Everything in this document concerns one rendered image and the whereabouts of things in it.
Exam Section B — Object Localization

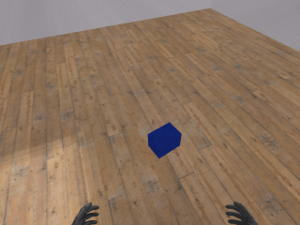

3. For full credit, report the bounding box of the robot right hand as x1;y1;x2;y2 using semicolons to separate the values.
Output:
225;202;258;225

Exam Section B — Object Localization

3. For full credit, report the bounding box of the carton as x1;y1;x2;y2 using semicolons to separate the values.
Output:
147;122;182;158

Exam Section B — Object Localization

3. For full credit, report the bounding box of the robot left hand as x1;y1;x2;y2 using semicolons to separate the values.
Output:
71;202;99;225

